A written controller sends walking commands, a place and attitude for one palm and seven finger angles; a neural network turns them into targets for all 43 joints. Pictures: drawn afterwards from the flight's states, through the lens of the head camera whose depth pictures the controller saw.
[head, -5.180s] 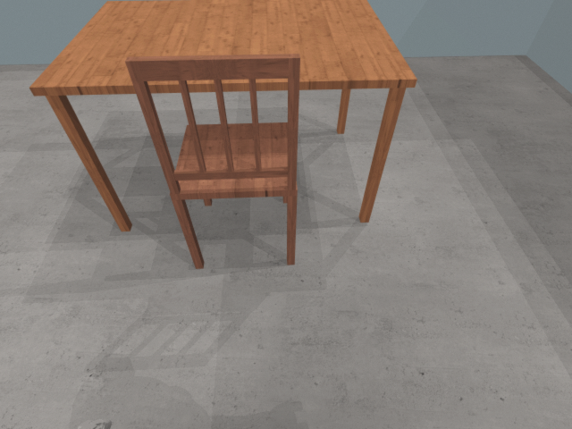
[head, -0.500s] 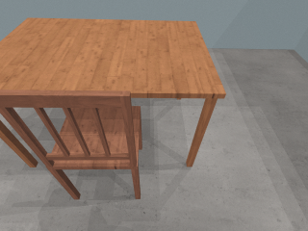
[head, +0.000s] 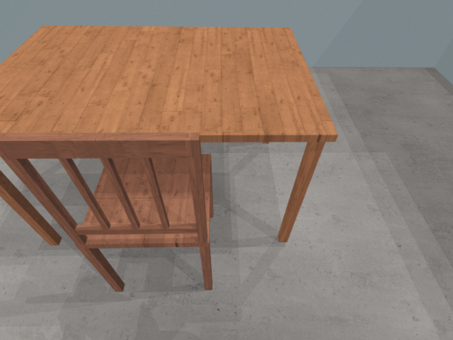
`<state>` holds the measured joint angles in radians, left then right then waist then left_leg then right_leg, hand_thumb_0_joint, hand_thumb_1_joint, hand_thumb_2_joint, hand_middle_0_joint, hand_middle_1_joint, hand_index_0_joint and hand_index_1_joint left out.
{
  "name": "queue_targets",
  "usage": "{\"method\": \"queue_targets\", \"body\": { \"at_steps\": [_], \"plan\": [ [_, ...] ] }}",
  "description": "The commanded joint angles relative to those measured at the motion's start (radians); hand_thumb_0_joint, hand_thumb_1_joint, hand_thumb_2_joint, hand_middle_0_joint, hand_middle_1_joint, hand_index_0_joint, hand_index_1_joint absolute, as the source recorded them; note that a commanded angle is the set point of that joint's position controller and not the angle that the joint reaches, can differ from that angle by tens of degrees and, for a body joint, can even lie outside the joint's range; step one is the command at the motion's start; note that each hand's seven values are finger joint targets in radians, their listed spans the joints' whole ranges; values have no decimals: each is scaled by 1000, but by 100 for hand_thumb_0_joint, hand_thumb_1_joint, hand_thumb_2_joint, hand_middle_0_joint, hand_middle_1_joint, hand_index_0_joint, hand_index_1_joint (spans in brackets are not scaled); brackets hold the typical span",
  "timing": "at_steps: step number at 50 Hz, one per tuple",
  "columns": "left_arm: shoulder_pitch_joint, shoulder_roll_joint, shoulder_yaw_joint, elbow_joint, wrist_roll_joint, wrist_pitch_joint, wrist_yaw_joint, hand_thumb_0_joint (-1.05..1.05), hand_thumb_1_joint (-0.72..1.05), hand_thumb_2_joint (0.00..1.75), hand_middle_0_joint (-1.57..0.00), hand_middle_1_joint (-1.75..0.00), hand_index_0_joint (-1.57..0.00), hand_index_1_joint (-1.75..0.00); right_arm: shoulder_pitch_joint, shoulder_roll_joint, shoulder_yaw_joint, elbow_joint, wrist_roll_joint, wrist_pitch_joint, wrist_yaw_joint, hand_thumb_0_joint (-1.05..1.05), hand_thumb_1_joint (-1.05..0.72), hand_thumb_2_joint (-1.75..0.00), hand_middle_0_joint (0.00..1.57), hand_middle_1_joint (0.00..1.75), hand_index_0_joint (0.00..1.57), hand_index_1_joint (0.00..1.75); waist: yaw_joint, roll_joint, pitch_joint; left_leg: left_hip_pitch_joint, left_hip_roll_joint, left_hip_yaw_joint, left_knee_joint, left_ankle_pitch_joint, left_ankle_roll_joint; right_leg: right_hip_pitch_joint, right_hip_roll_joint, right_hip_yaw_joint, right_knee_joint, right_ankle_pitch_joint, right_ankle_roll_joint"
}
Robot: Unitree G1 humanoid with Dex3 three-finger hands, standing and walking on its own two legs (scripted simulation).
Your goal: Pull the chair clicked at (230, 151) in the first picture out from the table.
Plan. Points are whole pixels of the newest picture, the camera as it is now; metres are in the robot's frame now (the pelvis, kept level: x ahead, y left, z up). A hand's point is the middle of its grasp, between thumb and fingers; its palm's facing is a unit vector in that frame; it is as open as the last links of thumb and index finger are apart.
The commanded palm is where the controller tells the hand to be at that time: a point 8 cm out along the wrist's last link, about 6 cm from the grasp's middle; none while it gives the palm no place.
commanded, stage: look again from close up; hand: left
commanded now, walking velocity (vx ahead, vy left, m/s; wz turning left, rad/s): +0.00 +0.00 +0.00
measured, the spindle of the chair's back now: (123, 196) +0.45 +0.29 -0.09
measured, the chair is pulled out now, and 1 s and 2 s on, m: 0.00 0.00 0.00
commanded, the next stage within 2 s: raise the hand toward the chair's back in 0.78 s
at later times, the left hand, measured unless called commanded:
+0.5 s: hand out of the picture +0.00 +0.20 -0.19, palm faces +0.00 -0.98 -0.20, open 7.3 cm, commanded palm none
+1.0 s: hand out of the picture +0.10 +0.22 -0.10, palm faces +0.21 -0.96 -0.20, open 7.5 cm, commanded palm +0.08 +0.27 -0.07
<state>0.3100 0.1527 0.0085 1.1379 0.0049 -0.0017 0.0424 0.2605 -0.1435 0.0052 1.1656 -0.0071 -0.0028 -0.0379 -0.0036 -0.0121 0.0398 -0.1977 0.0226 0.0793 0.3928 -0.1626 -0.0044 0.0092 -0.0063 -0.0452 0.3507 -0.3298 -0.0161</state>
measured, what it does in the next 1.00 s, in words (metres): stands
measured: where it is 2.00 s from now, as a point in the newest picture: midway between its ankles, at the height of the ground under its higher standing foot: outside the picture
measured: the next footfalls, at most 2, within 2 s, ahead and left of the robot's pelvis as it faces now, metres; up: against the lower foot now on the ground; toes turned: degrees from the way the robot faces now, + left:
none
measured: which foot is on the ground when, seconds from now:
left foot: down 0.00-1.00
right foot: down 0.00-1.00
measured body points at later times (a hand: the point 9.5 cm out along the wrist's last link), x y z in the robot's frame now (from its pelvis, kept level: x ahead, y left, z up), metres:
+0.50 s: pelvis -0.02 +0.02 -0.01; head -0.01 +0.04 +0.44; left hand +0.00 +0.25 -0.17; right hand +0.01 -0.21 -0.16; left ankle +0.03 +0.12 -0.74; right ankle -0.09 -0.10 -0.74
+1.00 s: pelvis -0.03 +0.03 -0.01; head -0.01 +0.03 +0.44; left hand +0.08 +0.27 -0.08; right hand +0.05 -0.22 -0.14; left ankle +0.03 +0.12 -0.74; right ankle -0.08 -0.10 -0.74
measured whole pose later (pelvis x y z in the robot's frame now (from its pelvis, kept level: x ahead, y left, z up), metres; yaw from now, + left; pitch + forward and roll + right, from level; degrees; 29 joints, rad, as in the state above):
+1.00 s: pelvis -0.03 +0.03 -0.01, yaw +0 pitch +1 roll +1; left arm 0.49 0.20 0.03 0.28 -0.11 0.01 0.11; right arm 0.30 -0.19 0.00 0.87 0.04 -0.19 -0.07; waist 0.00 -0.03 0.02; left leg -0.35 -0.01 0.09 0.53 -0.19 0.04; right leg -0.20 -0.05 -0.04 0.60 -0.39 -0.01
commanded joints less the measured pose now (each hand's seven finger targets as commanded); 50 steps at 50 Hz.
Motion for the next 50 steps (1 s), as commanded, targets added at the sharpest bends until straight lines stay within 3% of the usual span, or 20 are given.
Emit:
{"method": "queue_targets", "body": {
  "at_steps": [1, 2, 3, 4, 5, 6, 8, 11, 13, 16, 20, 29, 43, 44, 45, 46, 47, 48, 49, 50],
  "plan": [
    [94, 97, 14, -13, 5, -12, 4, 0, 90, 90, -20, -30, -20, -30, 46, -118, -17, -27, -2, -14, -2, 0, -90, -90, 20, 30, 20, 30, 9, -3, 47, 80, 93, -111, -40, 181, 29, -155, -105, 67, -82, 195, -4],
    [91, 98, 14, -11, 5, -12, 4, 0, 90, 90, -20, -30, -20, -30, 45, -116, -18, -26, -3, -14, -2, 0, -90, -90, 20, 30, 20, 30, 7, -5, 50, 78, 92, -111, -40, 180, 28, -160, -106, 68, -81, 195, -5],
    [130, 83, -11, -26, 30, -55, 39, 0, 90, 90, -20, -30, -20, -30, -39, -124, -9, -109, 0, -37, 17, 0, -90, -90, 20, 30, 20, 30, 31, -7, 84, -4, 77, -58, 213, 265, 10, -246, -150, 146, -63, 650, 23],
    [76, 131, 6, -70, 22, -58, 33, 0, 90, 90, -20, -30, -20, -30, 47, -77, -11, -126, -3, -26, 26, 0, -90, -90, 20, 30, 20, 30, -41, -33, 44, -40, 64, -78, 175, -5, 27, -202, -173, 115, -9, 567, -16],
    [41, 115, -2, -89, 16, -56, 27, 0, 90, 90, -20, -30, -20, -30, 78, -84, -12, -123, -7, -18, 25, 0, -90, -90, 20, 30, 20, 30, -44, -31, 35, -58, 58, -75, 166, -31, 30, -214, -138, 103, 14, 402, -35],
    [48, 113, 3, -110, 15, -55, 23, 0, 90, 90, -20, -30, -20, -30, 88, -93, -13, -134, -12, -21, 26, 0, -90, -90, 20, 30, 20, 30, -31, 14, -7, -38, 61, -68, 159, 40, 32, -189, -123, 87, 47, 394, -43],
    [73, 109, 5, -115, 8, -51, 20, 0, 90, 90, -20, -30, -20, -30, 75, -105, -14, -153, -8, -24, 21, 0, -90, -90, 20, 30, 20, 30, -21, 18, -57, -15, 68, -84, 161, 149, 42, -174, -102, 83, 85, 377, -45],
    [87, 104, 0, -123, 11, -35, 18, 0, 90, 90, -20, -30, -20, -30, 66, -120, -14, -162, -8, -26, 15, 0, -90, -90, 20, 30, 20, 30, -5, 22, -30, -18, 80, -98, 155, 228, 54, -188, -80, 73, 104, 309, -36],
    [85, 105, -1, -125, 9, -25, 17, 0, 90, 90, -20, -30, -20, -30, 52, -124, -15, -164, -6, -21, 14, 0, -90, -90, 20, 30, 20, 30, -3, -13, 19, -42, 81, -102, 133, 148, 55, -225, -74, 77, 87, 204, -32],
    [78, 108, -2, -133, 13, -14, 12, 0, 90, 90, -20, -30, -20, -30, 34, -127, -18, -162, -7, -16, 17, 0, -90, -90, 20, 30, 20, 30, 4, 23, 80, -80, 81, -121, 74, 23, 58, -262, -62, 76, 67, 37, -29],
    [68, 120, -2, -138, 11, -9, 6, 0, 90, 90, -20, -30, -20, -30, 22, -140, -23, -164, -7, -13, 19, 0, -90, -90, 20, 30, 20, 30, 4, 29, 71, -82, 83, -137, 19, -98, 55, -281, -60, 77, 56, -50, -25],
    [73, 147, 1, -124, 12, -18, 0, 0, 90, 90, -20, -30, -20, -30, 8, -162, -25, -149, -2, -28, 16, 0, -90, -90, 20, 30, 20, 30, 10, 22, -15, -5, 95, -127, 22, 47, 61, -238, -76, 78, 45, 75, -12],
    [70, 163, -1, -85, 13, -19, -4, 0, 90, 90, -20, -30, -20, -30, -29, -183, -28, -109, 1, -28, 16, 0, -90, -90, 20, 30, 20, 30, 10, 19, 5, 25, 99, -117, -7, 40, 56, -249, -91, 86, 11, 87, -8],
    [101, 117, -14, -78, 28, -28, 32, 0, 90, 90, -20, -30, -20, -30, -58, -175, -23, -174, 2, -25, 21, 0, -90, -90, 20, 30, 20, 30, 9, 77, 70, -24, 100, -98, 163, 140, 29, -305, -114, 140, -35, 213, -8],
    [-604, 373, 142, -1636, -165, -228, 48, 0, 88, 89, -20, -30, -20, -30, 20, -307, -67, -519, 59, -160, -22, 0, -90, -90, 20, 30, 20, 30, -119, 230, -442, 284, -2, -88, 79, 221, 30, -286, -18, -21, 124, 320, -26],
    [-423, 424, 181, -1586, -92, -210, 97, 0, 85, 88, -20, -29, -20, -29, -89, -210, -17, -462, 64, -240, -72, 0, -90, -90, 20, 30, 20, 30, -32, 252, -412, 353, 58, -73, 70, 273, 19, -363, 3, -26, 194, 195, -20],
    [69, 115, 28, -1313, -113, -96, 98, 0, 83, 87, -19, -29, -19, -29, -37, -198, -34, -464, 40, -295, -59, 0, -90, -90, 20, 30, 20, 30, -31, 261, -348, 307, 85, -147, 18, 253, 13, -437, 20, -64, 297, 60, -13],
    [149, -6, -30, -1171, -152, -55, 84, 0, 81, 86, -19, -29, -19, -29, -17, -183, -37, -442, 66, -300, -51, 0, -90, -90, 20, 30, 20, 30, -47, 142, -196, 166, 54, -156, 30, 162, 24, -479, 12, -54, 315, 0, 0],
    [19, 51, 29, -1237, -164, -106, 68, 0, 78, 85, -19, -28, -19, -28, -44, -220, -55, -499, 51, -297, -45, 0, -90, -90, 20, 30, 20, 30, -54, 77, -91, 25, 38, -167, 79, 6, 19, -518, 7, -61, 255, -22, 4],
    [37, 86, 84, -1153, -158, -162, 45, 0, 76, 84, -19, -28, -19, -28, -63, -237, -67, -513, 34, -291, -44, 0, -90, -90, 20, 30, 20, 30, -60, -26, -65, -86, 15, -153, 152, -96, 18, -568, 9, -73, 222, -11, 5]
  ]
}}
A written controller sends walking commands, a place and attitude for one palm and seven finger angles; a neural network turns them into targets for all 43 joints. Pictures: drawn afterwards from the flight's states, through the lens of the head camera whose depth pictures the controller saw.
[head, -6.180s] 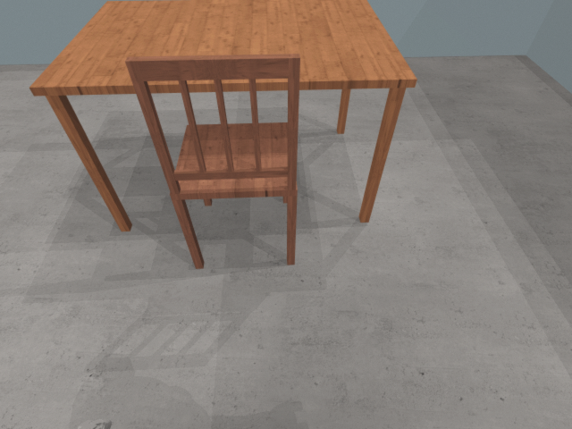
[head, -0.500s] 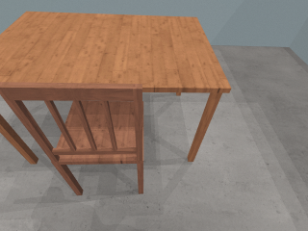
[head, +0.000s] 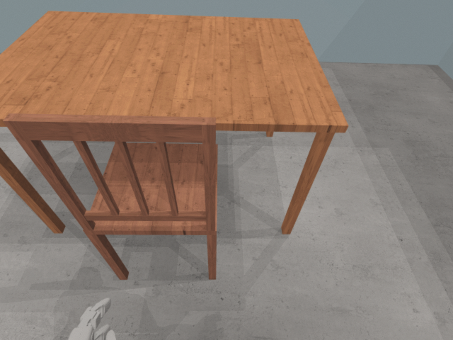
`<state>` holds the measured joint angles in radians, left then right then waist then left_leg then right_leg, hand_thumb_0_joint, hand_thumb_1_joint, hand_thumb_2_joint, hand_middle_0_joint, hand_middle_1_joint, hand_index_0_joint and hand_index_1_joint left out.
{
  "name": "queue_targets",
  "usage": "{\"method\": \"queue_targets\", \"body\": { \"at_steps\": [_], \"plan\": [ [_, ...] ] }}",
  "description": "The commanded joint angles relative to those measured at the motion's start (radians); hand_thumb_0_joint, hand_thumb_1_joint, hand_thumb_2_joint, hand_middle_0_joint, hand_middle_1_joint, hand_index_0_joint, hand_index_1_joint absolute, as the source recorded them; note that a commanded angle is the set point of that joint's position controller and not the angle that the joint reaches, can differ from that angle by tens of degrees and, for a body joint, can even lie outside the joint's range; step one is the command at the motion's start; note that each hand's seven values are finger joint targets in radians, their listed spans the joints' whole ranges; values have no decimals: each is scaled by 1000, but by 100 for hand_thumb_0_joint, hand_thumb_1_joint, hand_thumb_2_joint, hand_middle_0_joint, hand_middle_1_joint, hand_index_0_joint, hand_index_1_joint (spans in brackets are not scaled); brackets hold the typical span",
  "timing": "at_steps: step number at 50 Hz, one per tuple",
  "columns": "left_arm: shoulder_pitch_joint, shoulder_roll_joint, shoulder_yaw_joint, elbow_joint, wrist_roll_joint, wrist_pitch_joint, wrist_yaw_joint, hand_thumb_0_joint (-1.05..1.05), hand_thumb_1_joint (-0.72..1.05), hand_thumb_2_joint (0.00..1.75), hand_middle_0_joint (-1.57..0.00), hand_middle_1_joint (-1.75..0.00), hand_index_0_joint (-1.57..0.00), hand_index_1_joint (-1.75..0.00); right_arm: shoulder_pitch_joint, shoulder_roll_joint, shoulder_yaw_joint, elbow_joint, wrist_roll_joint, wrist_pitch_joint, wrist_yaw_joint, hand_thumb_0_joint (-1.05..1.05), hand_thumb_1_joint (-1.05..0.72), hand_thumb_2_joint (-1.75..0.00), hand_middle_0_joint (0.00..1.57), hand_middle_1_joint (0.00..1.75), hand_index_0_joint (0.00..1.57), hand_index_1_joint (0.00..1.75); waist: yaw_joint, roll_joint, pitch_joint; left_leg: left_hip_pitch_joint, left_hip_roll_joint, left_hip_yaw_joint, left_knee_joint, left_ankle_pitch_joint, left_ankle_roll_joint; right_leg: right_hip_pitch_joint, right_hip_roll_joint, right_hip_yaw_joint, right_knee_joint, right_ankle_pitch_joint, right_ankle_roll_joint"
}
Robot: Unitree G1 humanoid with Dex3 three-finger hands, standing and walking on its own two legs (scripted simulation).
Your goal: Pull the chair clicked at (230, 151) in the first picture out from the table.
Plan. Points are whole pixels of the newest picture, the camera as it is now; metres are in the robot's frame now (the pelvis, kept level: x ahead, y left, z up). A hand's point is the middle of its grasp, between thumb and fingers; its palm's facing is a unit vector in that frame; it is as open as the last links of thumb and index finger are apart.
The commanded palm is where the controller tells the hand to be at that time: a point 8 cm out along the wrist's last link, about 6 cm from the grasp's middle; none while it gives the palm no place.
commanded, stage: raise the hand toward the chair's back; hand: left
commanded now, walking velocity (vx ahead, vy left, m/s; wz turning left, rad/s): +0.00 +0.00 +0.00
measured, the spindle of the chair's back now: (134, 181) +0.48 +0.26 -0.08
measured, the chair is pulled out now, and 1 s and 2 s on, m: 0.00 0.00 0.00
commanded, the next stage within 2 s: aim the fingers beside a spindle in 1.98 s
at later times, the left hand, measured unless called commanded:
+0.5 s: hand (137, 329) +0.15 +0.16 -0.05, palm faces +0.05 -1.00 -0.06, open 10.9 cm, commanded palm +0.14 +0.22 -0.05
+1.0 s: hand (129, 305) +0.19 +0.18 -0.04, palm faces +0.08 -1.00 -0.04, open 15.2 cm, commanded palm +0.16 +0.24 -0.04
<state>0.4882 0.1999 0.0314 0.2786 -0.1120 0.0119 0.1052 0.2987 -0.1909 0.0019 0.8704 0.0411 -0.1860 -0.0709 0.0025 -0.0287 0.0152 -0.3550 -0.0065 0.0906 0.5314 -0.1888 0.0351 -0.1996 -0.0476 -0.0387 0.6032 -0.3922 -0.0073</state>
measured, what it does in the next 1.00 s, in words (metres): lowers itself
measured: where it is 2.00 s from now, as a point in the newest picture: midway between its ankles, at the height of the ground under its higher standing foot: outside the picture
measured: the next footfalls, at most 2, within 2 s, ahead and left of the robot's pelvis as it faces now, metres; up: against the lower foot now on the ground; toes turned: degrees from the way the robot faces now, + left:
none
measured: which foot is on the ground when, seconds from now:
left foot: down 0.00-1.00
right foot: down 0.00-1.00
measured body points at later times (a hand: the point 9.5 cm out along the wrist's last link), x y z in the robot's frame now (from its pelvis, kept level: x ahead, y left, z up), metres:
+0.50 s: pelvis -0.05 -0.04 -0.11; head +0.00 -0.03 +0.34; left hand +0.14 +0.21 -0.04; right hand +0.16 -0.26 -0.18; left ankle +0.06 +0.10 -0.73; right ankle -0.06 -0.13 -0.73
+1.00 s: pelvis -0.03 -0.02 -0.09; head +0.03 -0.01 +0.36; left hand +0.18 +0.23 -0.04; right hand +0.15 -0.27 -0.17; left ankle +0.06 +0.10 -0.73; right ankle -0.06 -0.13 -0.73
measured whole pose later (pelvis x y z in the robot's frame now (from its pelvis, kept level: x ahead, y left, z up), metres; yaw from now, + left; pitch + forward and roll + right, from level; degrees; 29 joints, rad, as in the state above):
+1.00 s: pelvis -0.03 -0.02 -0.09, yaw +0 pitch +16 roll -3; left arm 0.39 0.22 0.17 0.03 -0.27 -0.45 -0.21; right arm 0.20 -0.23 -0.04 0.60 0.02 -0.21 -0.08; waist 0.00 0.04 -0.15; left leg -1.05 0.07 0.00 1.16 -0.39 0.01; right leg -0.82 0.02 -0.09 1.17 -0.62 -0.02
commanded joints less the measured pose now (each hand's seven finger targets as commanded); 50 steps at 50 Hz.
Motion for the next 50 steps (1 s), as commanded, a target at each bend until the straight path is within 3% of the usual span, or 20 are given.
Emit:
{"method": "queue_targets", "body": {
  "at_steps": [1, 3, 5, 6, 7, 8, 11, 15, 16, 19, 21, 23, 26, 28, 31, 32, 36, 41, 46, 50],
  "plan": [
    [-18, 36, 113, -162, -44, -233, -52, 0, 74, 83, -18, -27, -18, -27, -110, -181, -75, -244, -19, -97, -3, 0, -90, -90, 20, 30, 20, 30, -39, -85, -17, -14, 26, -138, 81, -60, -26, -388, 58, -89, -21, 44, -9],
    [140, -30, 132, -47, -82, -403, -177, 0, 69, 81, -18, -27, -18, -27, -160, -169, -90, -287, -44, -84, 26, 0, -90, -90, 20, 30, 20, 30, 30, -224, -95, -157, 32, -114, 231, 26, -40, -501, 77, -102, 151, 93, -10],
    [143, -34, 131, -72, -125, -577, -327, 0, 64, 79, -17, -26, -17, -26, -208, -174, -108, -341, -48, -81, 58, 0, -90, -90, 20, 30, 20, 30, 63, -166, -177, -285, 26, -99, 343, -11, -53, -570, 69, -73, 280, 77, -17],
    [154, 26, 185, -30, -131, -619, -385, 0, 62, 78, -17, -26, -17, -26, -213, -173, -113, -364, -38, -77, 73, 0, -90, -90, 20, 30, 20, 30, 82, -64, -190, -312, 23, -90, 378, -20, -54, -580, 59, -42, 310, 79, -26],
    [159, 48, 207, -42, -147, -617, -414, 0, 60, 77, -17, -25, -17, -25, -229, -177, -115, -411, -31, -70, 76, 0, -90, -90, 20, 30, 20, 30, 89, 14, -231, -319, 17, -70, 406, -42, -48, -578, 53, -25, 325, 59, -29],
    [139, 52, 203, -76, -158, -586, -431, 0, 57, 76, -17, -25, -17, -25, -242, -179, -110, -452, -19, -61, 75, 0, -90, -90, 20, 30, 20, 30, 90, 35, -262, -330, 13, -63, 415, -80, -40, -580, 50, -16, 329, 21, -26],
    [-52, 129, 240, -294, -192, -522, -407, 0, 50, 73, -16, -24, -16, -24, -239, -173, -98, -522, -12, -41, 40, 0, -90, -90, 20, 30, 20, 30, 58, 13, -292, -404, 15, -76, 455, -212, -18, -633, 58, 41, 303, -157, -8],
    [-247, 156, 201, -636, -153, -628, -300, 0, 41, 69, -15, -22, -15, -22, -163, -141, -80, -510, -36, -58, 8, 0, -90, -90, 20, 30, 20, 30, -6, 172, -340, -362, 39, -108, 516, -233, 2, -717, 67, 72, 315, -202, -18],
    [-318, 166, 177, -684, -145, -655, -290, 0, 39, 68, -15, -22, -15, -22, -146, -144, -74, -491, -42, -64, 0, 0, -90, -90, 20, 30, 20, 30, -41, 144, -335, -387, 46, -118, 541, -250, 7, -750, 75, 75, 325, -215, -14],
    [-274, 144, 130, -577, -147, -668, -333, 0, 32, 65, -14, -21, -14, -21, -131, -150, -58, -452, -38, -85, -19, 0, -90, -90, 20, 30, 20, 30, -66, 126, -275, -453, 50, -125, 594, -265, 8, -785, 74, 103, 308, -252, -12],
    [-244, 147, 123, -476, -164, -607, -385, 0, 27, 63, -14, -20, -14, -20, -135, -156, -50, -438, -27, -91, -30, 0, -90, -90, 20, 30, 20, 30, -64, 102, -252, -488, 51, -129, 596, -279, 9, -773, 76, 116, 290, -278, -9],
    [-219, 175, 168, -421, -186, -520, -418, 0, 22, 61, -13, -19, -13, -19, -139, -159, -48, -440, -20, -88, -38, 0, -90, -90, 20, 30, 20, 30, -33, 81, -293, -504, 45, -124, 596, -260, 9, -711, 62, 138, 264, -280, 0],
    [-143, 198, 261, -377, -211, -404, -412, 0, 15, 58, -13, -18, -13, -18, -157, -143, -55, -440, -13, -76, -38, 0, -90, -90, 20, 30, 20, 30, 21, 50, -369, -471, 42, -127, 572, -170, 10, -602, 52, 136, 266, -148, 14],
    [-126, 194, 295, -419, -216, -388, -380, 0, 11, 56, -12, -18, -12, -18, -161, -128, -59, -437, -16, -69, -32, 0, -90, -90, 20, 30, 20, 30, 34, 42, -391, -447, 42, -127, 554, -113, 5, -557, 40, 126, 278, -22, 25],
    [-91, 175, 305, -422, -196, -428, -336, 0, 4, 53, -11, -16, -11, -16, -162, -115, -69, -415, -26, -68, -20, 0, -90, -90, 20, 30, 20, 30, 41, 26, -402, -409, 45, -132, 535, -30, 3, -555, 49, 76, 327, 139, 27],
    [-92, 149, 272, -439, -191, -451, -332, 0, 1, 52, -11, -16, -11, -16, -155, -115, -69, -412, -28, -70, -13, 0, -90, -90, 20, 30, 20, 30, 27, 45, -390, -394, 44, -130, 530, -16, 3, -572, 48, 63, 335, 166, 27],
    [-84, 124, 230, -383, -174, -512, -333, 0, -8, 48, -10, -15, -10, -15, -141, -130, -80, -398, -30, -70, -4, 0, -90, -90, 20, 30, 20, 30, 7, 7, -339, -404, 44, -131, 522, -41, 5, -639, 64, 28, 352, 105, 14],
    [-127, 156, 234, -439, -179, -553, -331, 0, -20, 43, -9, -13, -9, -13, -130, -152, -82, -409, -27, -80, -9, 0, -90, -90, 20, 30, 20, 30, 2, 46, -383, -367, 45, -129, 506, -82, 9, -675, 74, 11, 350, -6, -1],
    [-134, 157, 228, -478, -173, -553, -309, 0, -31, 38, -8, -11, -8, -11, -126, -155, -78, -416, -28, -76, -11, 0, -90, -90, 20, 30, 20, 30, 1, 103, -413, -307, 48, -135, 482, -75, 8, -681, 80, -12, 354, -6, -9],
    [-148, 146, 202, -466, -167, -525, -308, 0, -41, 34, -7, -9, -7, -9, -130, -159, -68, -429, -25, -67, -8, 0, -90, -90, 20, 30, 20, 30, -10, 117, -376, -293, 48, -145, 458, -103, 3, -686, 81, -23, 340, -22, -11]
  ]
}}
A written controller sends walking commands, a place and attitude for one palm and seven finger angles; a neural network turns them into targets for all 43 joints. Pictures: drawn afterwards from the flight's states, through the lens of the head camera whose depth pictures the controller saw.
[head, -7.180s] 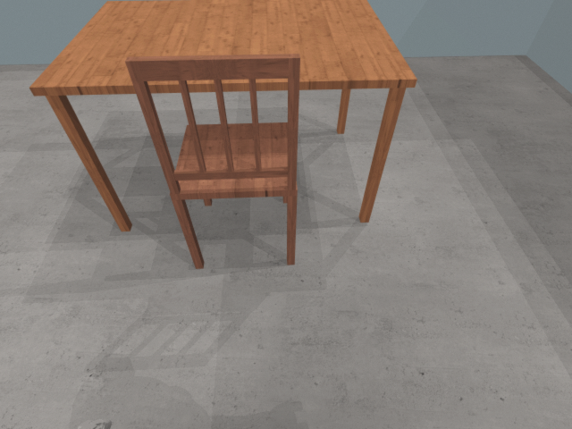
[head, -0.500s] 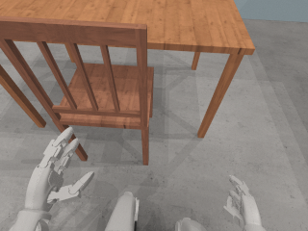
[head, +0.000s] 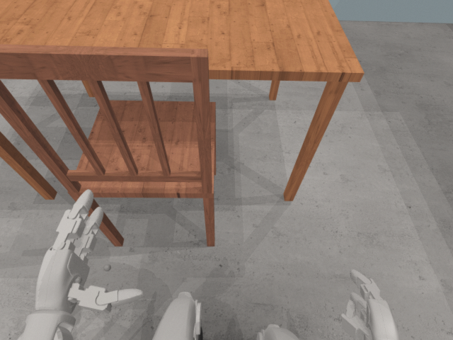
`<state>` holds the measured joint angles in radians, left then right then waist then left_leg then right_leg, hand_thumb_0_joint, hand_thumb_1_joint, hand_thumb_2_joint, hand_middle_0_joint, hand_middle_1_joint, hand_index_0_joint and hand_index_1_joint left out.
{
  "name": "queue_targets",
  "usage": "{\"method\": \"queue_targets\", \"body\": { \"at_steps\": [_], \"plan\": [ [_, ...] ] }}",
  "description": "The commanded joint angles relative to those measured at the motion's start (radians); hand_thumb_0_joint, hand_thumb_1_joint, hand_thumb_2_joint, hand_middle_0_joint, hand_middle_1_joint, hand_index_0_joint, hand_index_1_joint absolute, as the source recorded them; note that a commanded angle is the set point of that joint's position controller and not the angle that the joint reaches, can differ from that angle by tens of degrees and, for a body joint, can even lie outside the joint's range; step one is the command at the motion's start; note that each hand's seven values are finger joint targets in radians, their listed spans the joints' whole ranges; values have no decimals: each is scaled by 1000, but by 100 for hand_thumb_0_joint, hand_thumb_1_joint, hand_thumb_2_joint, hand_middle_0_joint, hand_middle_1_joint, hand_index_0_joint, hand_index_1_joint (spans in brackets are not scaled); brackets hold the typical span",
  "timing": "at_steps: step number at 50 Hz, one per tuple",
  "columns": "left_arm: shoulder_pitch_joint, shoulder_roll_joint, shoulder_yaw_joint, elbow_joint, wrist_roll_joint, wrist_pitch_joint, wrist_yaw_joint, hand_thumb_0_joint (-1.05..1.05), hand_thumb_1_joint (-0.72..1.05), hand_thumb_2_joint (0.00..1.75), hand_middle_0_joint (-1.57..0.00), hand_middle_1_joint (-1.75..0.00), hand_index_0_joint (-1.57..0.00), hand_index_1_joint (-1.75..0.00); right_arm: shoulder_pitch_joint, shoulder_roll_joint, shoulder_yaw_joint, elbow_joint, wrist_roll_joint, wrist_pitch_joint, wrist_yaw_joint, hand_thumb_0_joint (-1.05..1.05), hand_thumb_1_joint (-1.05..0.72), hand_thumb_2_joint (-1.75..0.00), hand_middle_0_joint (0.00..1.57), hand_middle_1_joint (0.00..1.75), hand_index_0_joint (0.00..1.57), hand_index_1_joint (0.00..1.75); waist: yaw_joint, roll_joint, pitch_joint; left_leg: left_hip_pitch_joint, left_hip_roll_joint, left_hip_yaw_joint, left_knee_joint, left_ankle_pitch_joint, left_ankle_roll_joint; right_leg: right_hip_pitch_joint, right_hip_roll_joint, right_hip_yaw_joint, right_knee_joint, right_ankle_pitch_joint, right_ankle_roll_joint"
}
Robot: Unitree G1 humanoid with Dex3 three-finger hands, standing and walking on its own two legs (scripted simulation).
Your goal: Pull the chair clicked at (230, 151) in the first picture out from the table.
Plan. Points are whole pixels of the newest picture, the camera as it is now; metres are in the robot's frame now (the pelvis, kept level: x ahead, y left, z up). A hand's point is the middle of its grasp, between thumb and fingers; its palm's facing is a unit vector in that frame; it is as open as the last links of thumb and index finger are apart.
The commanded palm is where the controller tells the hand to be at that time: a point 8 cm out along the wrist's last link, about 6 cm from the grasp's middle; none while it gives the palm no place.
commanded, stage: raise the hand toward the chair's back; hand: left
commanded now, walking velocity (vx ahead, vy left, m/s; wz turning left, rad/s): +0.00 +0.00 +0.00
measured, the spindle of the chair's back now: (117, 134) +0.52 +0.28 +0.01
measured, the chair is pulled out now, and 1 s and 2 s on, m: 0.00 0.00 0.00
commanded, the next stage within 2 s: aim the fingers beside a spindle in 0.98 s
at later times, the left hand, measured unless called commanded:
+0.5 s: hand (95, 251) +0.24 +0.22 +0.06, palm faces +0.06 -1.00 -0.05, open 16.9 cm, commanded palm +0.22 +0.27 +0.06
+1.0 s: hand (100, 250) +0.24 +0.21 +0.06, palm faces +0.07 -1.00 -0.04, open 16.9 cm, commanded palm +0.22 +0.27 +0.06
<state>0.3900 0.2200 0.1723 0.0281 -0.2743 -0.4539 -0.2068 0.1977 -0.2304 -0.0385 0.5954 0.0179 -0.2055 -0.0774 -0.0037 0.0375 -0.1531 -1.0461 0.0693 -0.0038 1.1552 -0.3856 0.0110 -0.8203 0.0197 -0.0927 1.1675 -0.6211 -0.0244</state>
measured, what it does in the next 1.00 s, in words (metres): stands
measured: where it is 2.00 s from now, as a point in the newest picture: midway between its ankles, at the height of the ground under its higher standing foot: outside the picture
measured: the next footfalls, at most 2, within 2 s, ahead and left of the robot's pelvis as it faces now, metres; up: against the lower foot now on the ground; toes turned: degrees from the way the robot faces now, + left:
none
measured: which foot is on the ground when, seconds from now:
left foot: down 0.00-1.00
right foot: down 0.00-1.00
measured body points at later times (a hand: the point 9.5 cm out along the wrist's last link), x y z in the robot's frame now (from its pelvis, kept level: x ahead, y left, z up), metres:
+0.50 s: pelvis +0.00 +0.01 +0.01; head +0.06 +0.02 +0.46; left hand +0.23 +0.27 +0.06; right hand +0.17 -0.22 -0.07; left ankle +0.09 +0.12 -0.64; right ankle -0.02 -0.11 -0.64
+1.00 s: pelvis +0.00 +0.00 +0.01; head +0.06 +0.01 +0.46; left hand +0.23 +0.26 +0.06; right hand +0.18 -0.23 -0.07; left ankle +0.09 +0.11 -0.64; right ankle -0.02 -0.11 -0.64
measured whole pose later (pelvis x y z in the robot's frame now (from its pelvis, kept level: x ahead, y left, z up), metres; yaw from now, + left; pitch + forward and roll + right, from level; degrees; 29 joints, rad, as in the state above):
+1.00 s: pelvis +0.00 +0.00 +0.01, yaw +0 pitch +14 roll -3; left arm 0.29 0.25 0.19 0.10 -0.28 -0.40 -0.22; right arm 0.22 -0.23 0.01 0.57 0.02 -0.17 -0.07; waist -0.01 0.05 -0.15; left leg -0.98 0.06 -0.01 1.10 -0.37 0.02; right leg -0.74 0.02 -0.10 1.09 -0.59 -0.02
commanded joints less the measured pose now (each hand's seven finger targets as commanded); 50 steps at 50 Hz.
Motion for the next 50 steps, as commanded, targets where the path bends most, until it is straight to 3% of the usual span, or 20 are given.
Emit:
{"method": "queue_targets", "body": {
  "at_steps": [1, 4, 14, 17, 22, 26, 32, 38, 42, 46, 50],
  "plan": [
    [-50, 128, 69, -202, -1, -48, 6, 0, -43, 33, -7, -9, -7, -9, -25, -120, -29, -152, -2, -42, -1, 0, -90, -90, 20, 30, 20, 30, -4, 38, -213, 403, -25, -57, -172, 99, 28, -59, 18, 25, -225, 210, 5],
    [-73, 125, 58, -188, -1, -21, -2, 0, -50, 30, -6, -8, -6, -8, -29, -124, -20, -171, 0, -30, 0, 0, -90, -90, 20, 30, 20, 30, -9, 40, -180, 397, -27, -60, -188, 57, 24, -62, 18, 22, -240, 183, 7],
    [-148, 152, 72, -207, -1, -13, -5, 0, -50, 30, -6, -8, -6, -8, -22, -132, -2, -188, -3, -23, 4, 0, -90, -90, 20, 30, 20, 30, -11, 80, -196, 440, -26, -76, -212, 35, 20, -56, 20, 16, -248, 172, 2],
    [-144, 147, 75, -173, -4, -1, -5, 0, -50, 30, -6, -8, -6, -8, -19, -134, 0, -187, -2, -20, 4, 0, -90, -90, 20, 30, 20, 30, -15, 48, -187, 433, -27, -79, -219, 32, 22, -50, 22, 12, -254, 172, 4],
    [-166, 172, 95, -180, -7, 3, -4, 0, -50, 30, -6, -8, -6, -8, -15, -141, -2, -182, 1, -23, 2, 0, -90, -90, 20, 30, 20, 30, -10, 70, -198, 454, -25, -83, -236, 31, 19, -39, 20, 12, -259, 173, 3],
    [-153, 170, 107, -130, -12, 10, -4, 0, -50, 30, -6, -8, -6, -8, -14, -142, -5, -173, 2, -21, 0, 0, -90, -90, 20, 30, 20, 30, -9, 22, -187, 427, -28, -72, -230, 41, 23, -24, 22, 16, -271, 177, 6],
    [-161, 168, 94, -160, -10, -6, -2, 0, -50, 30, -6, -8, -6, -8, -12, -143, -7, -179, 4, -27, 5, 0, -90, -90, 20, 30, 20, 30, -7, 60, -198, 439, -31, -64, -230, 51, 21, -16, 17, 21, -270, 181, 4],
    [-168, 166, 97, -145, -11, -24, 3, 0, -50, 30, -6, -8, -6, -8, -13, -141, -8, -172, 2, -26, 7, 0, -90, -90, 20, 30, 20, 30, -14, 38, -181, 430, -29, -62, -221, 48, 22, -29, 17, 24, -271, 180, 7],
    [-169, 169, 98, -162, -9, -25, -1, 0, -50, 30, -6, -8, -6, -8, -12, -139, -9, -172, 2, -27, 7, 0, -90, -90, 20, 30, 20, 30, -9, 65, -211, 452, -30, -59, -214, 85, 23, -20, 15, 26, -266, 210, 6],
    [-170, 165, 94, -122, -13, -12, -12, 0, -50, 30, -6, -8, -6, -8, -11, -139, -8, -168, 4, -20, 4, 0, -90, -90, 20, 30, 20, 30, -17, 16, -174, 416, -31, -57, -208, 68, 27, -18, 18, 33, -281, 200, 9],
    [-188, 162, 88, -145, -16, -14, -19, 0, -50, 30, -6, -8, -6, -8, -14, -137, -6, -174, 4, -22, 3, 0, -90, -90, 20, 30, 20, 30, -16, 36, -187, 428, -33, -52, -202, 77, 27, -17, 16, 37, -281, 207, 10]
  ]
}}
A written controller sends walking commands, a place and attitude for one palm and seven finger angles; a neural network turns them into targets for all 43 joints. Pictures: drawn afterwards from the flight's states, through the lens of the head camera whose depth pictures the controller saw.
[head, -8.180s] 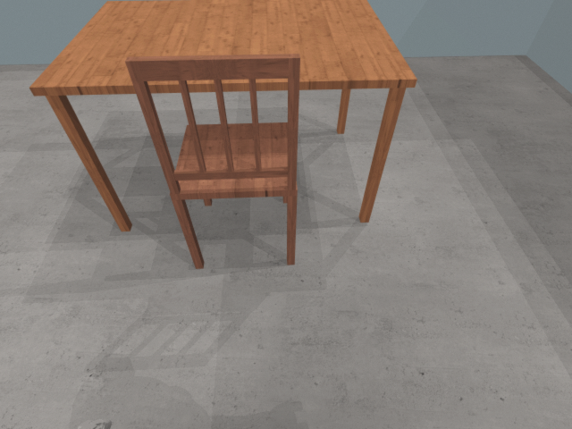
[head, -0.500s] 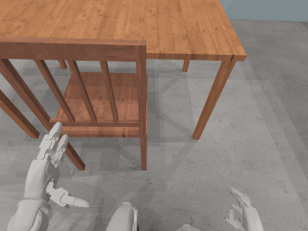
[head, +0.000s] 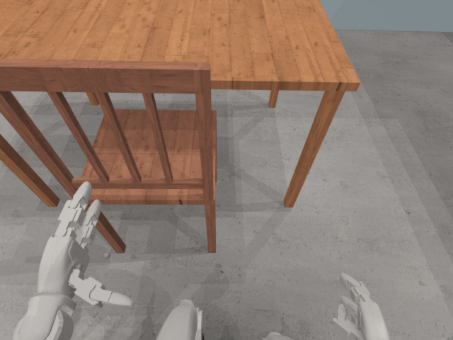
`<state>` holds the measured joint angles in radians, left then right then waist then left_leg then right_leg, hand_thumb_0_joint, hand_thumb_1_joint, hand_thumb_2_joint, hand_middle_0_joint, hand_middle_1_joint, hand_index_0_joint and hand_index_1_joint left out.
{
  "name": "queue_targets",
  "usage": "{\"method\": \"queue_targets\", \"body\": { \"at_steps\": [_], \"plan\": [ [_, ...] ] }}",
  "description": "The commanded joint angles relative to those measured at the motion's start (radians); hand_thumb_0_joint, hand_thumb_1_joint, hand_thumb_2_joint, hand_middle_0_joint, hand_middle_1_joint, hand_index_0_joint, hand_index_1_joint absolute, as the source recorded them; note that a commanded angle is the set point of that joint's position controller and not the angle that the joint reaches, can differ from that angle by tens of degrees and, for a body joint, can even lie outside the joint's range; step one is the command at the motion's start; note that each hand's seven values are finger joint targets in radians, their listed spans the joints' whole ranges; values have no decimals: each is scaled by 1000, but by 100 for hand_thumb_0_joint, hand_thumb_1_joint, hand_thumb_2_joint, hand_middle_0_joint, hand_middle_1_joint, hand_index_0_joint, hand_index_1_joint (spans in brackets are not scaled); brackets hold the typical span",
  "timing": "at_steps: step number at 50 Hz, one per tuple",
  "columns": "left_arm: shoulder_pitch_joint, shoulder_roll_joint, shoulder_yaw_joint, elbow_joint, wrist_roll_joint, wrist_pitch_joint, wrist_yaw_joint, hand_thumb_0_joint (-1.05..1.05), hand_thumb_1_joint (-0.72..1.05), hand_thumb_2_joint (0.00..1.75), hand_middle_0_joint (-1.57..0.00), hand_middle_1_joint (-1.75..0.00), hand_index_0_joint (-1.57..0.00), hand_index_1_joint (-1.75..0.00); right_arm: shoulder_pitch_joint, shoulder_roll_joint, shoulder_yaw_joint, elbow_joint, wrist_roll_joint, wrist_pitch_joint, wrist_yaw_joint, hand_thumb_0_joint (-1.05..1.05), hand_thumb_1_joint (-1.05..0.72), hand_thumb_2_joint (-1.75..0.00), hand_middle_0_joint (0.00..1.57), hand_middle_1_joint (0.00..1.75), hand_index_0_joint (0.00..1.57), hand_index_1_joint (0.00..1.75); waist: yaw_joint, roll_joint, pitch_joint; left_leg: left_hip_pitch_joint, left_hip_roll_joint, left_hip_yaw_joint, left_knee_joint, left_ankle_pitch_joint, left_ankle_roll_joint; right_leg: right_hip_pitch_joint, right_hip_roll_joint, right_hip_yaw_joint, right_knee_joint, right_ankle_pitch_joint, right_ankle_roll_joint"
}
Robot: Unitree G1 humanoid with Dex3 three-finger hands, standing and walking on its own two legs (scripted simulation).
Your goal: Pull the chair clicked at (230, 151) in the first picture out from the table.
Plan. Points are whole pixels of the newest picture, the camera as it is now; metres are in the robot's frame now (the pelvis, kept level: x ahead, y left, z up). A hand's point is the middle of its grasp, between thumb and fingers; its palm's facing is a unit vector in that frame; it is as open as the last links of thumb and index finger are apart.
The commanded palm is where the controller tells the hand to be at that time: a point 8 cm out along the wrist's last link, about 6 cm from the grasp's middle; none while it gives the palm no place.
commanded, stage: aim the fingers beside a spindle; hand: left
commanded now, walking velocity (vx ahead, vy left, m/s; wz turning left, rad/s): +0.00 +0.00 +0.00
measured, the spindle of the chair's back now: (122, 143) +0.52 +0.27 -0.01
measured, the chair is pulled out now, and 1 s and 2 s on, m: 0.00 0.00 0.00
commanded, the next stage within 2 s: none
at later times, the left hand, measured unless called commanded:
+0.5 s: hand (126, 238) +0.28 +0.19 +0.03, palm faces +0.04 -1.00 -0.03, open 16.9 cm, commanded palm +0.26 +0.24 +0.03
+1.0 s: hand (149, 220) +0.32 +0.16 +0.01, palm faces +0.04 -1.00 -0.02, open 16.9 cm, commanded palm +0.30 +0.21 +0.01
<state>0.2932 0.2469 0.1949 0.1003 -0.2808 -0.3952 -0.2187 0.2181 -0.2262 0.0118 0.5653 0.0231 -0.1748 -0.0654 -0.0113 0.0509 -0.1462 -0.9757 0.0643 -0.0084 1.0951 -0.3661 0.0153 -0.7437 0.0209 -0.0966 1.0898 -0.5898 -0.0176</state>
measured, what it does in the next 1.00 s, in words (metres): stands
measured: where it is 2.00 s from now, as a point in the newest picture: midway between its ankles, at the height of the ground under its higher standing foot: outside the picture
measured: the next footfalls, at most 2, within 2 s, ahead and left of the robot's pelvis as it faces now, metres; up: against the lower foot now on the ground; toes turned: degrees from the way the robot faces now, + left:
none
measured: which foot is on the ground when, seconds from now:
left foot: down 0.00-1.00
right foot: down 0.00-1.00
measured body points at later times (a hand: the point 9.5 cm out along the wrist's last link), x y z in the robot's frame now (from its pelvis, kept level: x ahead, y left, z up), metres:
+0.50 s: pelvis +0.00 -0.01 -0.01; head +0.07 +0.00 +0.44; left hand +0.27 +0.24 +0.04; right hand +0.16 -0.25 -0.10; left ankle +0.09 +0.11 -0.65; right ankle -0.03 -0.11 -0.65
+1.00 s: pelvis +0.00 +0.00 -0.02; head +0.08 +0.00 +0.42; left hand +0.31 +0.22 +0.01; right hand +0.15 -0.25 -0.12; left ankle +0.09 +0.11 -0.65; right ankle -0.03 -0.11 -0.65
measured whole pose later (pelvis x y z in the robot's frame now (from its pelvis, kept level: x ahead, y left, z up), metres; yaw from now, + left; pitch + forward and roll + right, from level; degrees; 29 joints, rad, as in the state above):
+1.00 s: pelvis +0.00 +0.00 -0.02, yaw -1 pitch +18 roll -3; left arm -0.01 0.20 0.14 0.34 -0.20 -0.44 -0.11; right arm 0.21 -0.23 0.00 0.59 0.00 -0.09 -0.03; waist -0.03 0.04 -0.17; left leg -1.12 0.07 0.01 1.20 -0.40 0.01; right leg -0.90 0.02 -0.08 1.22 -0.64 -0.02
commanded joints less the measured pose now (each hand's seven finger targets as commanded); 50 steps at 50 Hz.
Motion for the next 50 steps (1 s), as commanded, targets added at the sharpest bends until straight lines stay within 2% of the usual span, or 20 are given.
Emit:
{"method": "queue_targets", "body": {
  "at_steps": [1, 4, 7, 11, 12, 13, 16, 18, 21, 24, 26, 28, 29, 31, 32, 34, 39, 42, 47, 50],
  "plan": [
    [-87, 152, 81, -216, -7, -72, -4, 0, -50, 30, -6, -8, -6, -8, -35, -142, -57, -141, -1, -53, -10, 0, -90, -90, 20, 30, 20, 30, -3, 35, -198, 358, -27, -48, -142, 59, 23, -89, 15, 43, -203, 176, 1],
    [-83, 136, 75, -219, -11, -76, -1, 0, -50, 30, -6, -8, -6, -8, -37, -138, -56, -143, -3, -53, -9, 0, -90, -90, 20, 30, 20, 30, -4, 16, -206, 361, -29, -44, -136, 80, 23, -80, 14, 42, -202, 196, 4],
    [-128, 111, 37, -191, 2, -80, 1, 0, -50, 30, -6, -8, -6, -8, -33, -140, -53, -135, -5, -55, -7, 0, -90, -90, 20, 30, 20, 30, -23, 13, -188, 343, -27, -50, -120, 64, 23, -121, 13, 39, -186, 184, 5],
    [-168, 140, 67, -149, 0, -84, -1, 0, -50, 30, -6, -8, -6, -8, -31, -146, -55, -129, -8, -51, -9, 0, -90, -90, 20, 30, 20, 30, -15, -12, -197, 301, -29, -42, -98, 51, 25, -118, 12, 57, -184, 169, 5],
    [-169, 141, 71, -142, 2, -85, -1, 0, -50, 30, -6, -8, -6, -8, -32, -146, -55, -131, -6, -48, -8, 0, -90, -90, 20, 30, 20, 30, -8, 13, -203, 306, -31, -38, -100, 56, 22, -114, 10, 60, -183, 172, 3],
    [-200, 131, 52, -164, 1, -88, -1, 0, -50, 30, -6, -8, -6, -8, -34, -144, -52, -134, -7, -49, -6, 0, -90, -90, 20, 30, 20, 30, -14, 29, -222, 317, -32, -36, -93, 69, 25, -114, 8, 63, -179, 187, 4],
    [-200, 147, 70, -158, 3, -91, 9, 0, -50, 30, -6, -8, -6, -8, -32, -146, -56, -132, -9, -45, -5, 0, -90, -90, 20, 30, 20, 30, -4, 27, -248, 323, -27, -40, -93, 89, 24, -108, 11, 58, -167, 202, 1],
    [-211, 123, 46, -144, 7, -91, 13, 0, -50, 30, -6, -8, -6, -8, -30, -144, -55, -131, -9, -42, -2, 0, -90, -90, 20, 30, 20, 30, -14, 16, -246, 325, -28, -38, -88, 91, 23, -120, 10, 58, -165, 209, 5],
    [-234, 133, 56, -97, 13, -84, 22, 0, -50, 30, -6, -8, -6, -8, -24, -148, -56, -122, -10, -33, 1, 0, -90, -90, 20, 30, 20, 30, -16, -2, -229, 297, -26, -41, -84, 84, 23, -128, 14, 55, -157, 205, 2],
    [-255, 114, 39, -98, 17, -91, 29, 0, -50, 30, -6, -8, -6, -8, -22, -148, -58, -126, -11, -27, 7, 0, -90, -90, 20, 30, 20, 30, -13, 23, -251, 314, -27, -39, -82, 83, 20, -142, 11, 54, -148, 203, 2],
    [-280, 128, 48, -76, 23, -92, 38, 0, -50, 30, -6, -8, -6, -8, -20, -152, -59, -122, -12, -21, 6, 0, -90, -90, 20, 30, 20, 30, -16, -3, -246, 295, -25, -39, -74, 78, 22, -146, 13, 59, -146, 201, 2],
    [-332, 128, 46, -72, 28, -98, 46, 0, -50, 30, -6, -8, -6, -8, -19, -152, -59, -117, -15, -16, 7, 0, -90, -90, 20, 30, 20, 30, -20, 22, -259, 303, -25, -39, -67, 77, 19, -165, 13, 57, -134, 199, 2],
    [-341, 116, 35, -63, 31, -100, 49, 0, -50, 30, -6, -8, -6, -8, -18, -152, -58, -118, -16, -13, 8, 0, -90, -90, 20, 30, 20, 30, -24, 3, -254, 295, -25, -40, -67, 70, 19, -167, 12, 55, -134, 192, 3],
    [-345, 136, 57, -65, 32, -108, 57, 0, -50, 30, -6, -8, -6, -8, -14, -153, -62, -115, -18, -11, 9, 0, -90, -90, 20, 30, 20, 30, -12, 16, -295, 307, -24, -40, -59, 93, 20, -159, 14, 57, -123, 207, 0],
    [-347, 118, 36, -65, 35, -111, 58, 0, -50, 30, -6, -8, -6, -8, -20, -150, -61, -117, -17, -9, 11, 0, -90, -90, 20, 30, 20, 30, -16, 33, -295, 319, -24, -38, -61, 98, 18, -166, 12, 58, -122, 214, 0],
    [-350, 108, 25, -53, 38, -108, 63, 0, -50, 30, -6, -8, -6, -8, -15, -151, -62, -117, -18, -2, 15, 0, -90, -90, 20, 30, 20, 30, -19, 12, -301, 318, -23, -37, -56, 109, 18, -166, 12, 55, -117, 230, 1],
    [-404, 110, 35, 7, 46, -104, 75, 0, -50, 30, -6, -8, -6, -8, -11, -153, -63, -111, -19, 20, 17, 0, -90, -90, 20, 30, 20, 30, -22, -17, -288, 279, -25, -32, -37, 100, 18, -177, 14, 62, -107, 236, 4],
    [-440, 83, -2, -17, 60, -118, 84, 0, -50, 30, -6, -8, -6, -8, -11, -150, -64, -113, -21, 25, 21, 0, -90, -90, 20, 30, 20, 30, -23, 33, -325, 318, -22, -38, -34, 116, 14, -198, 12, 54, -90, 231, -1],
    [-502, 78, -14, 27, 80, -121, 115, 0, -50, 30, -6, -8, -6, -8, -8, -154, -65, -103, -26, 44, 25, 0, -90, -90, 20, 30, 20, 30, -39, -5, -318, 300, -20, -46, -20, 99, 15, -233, 13, 51, -79, 218, 1],
    [-531, 77, -14, 53, 91, -127, 131, 0, -50, 30, -6, -8, -6, -8, -8, -153, -65, -105, -26, 56, 27, 0, -90, -90, 20, 30, 20, 30, -32, 4, -321, 293, -22, -46, -18, 86, 12, -241, 13, 52, -72, 205, -2]
  ]
}}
